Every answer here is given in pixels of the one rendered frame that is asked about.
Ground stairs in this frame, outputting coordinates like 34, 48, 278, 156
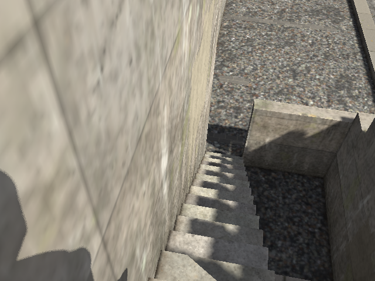
148, 151, 275, 281

